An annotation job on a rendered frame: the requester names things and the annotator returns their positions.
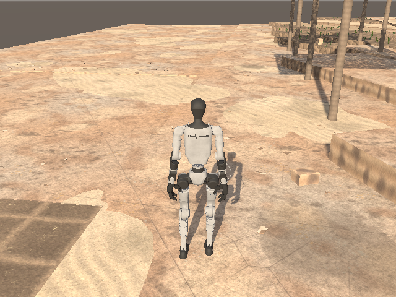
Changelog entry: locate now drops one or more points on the right robot foot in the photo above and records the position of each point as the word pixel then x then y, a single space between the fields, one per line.
pixel 208 250

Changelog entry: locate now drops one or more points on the robot left upper arm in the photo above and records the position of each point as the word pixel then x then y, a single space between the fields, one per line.
pixel 178 131

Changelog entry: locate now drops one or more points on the left robot forearm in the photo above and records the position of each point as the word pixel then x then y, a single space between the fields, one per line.
pixel 173 170

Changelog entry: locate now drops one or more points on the robot right upper arm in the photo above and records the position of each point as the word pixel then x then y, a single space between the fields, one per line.
pixel 219 143

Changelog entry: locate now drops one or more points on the right robot shin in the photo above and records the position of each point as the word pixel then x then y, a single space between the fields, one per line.
pixel 210 224

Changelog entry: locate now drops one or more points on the robot right hand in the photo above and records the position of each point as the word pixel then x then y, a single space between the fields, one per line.
pixel 224 187

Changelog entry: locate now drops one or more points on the right robot forearm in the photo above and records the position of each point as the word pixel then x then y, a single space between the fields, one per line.
pixel 222 170

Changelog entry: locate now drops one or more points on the robot left hand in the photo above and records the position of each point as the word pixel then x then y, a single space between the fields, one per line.
pixel 170 190

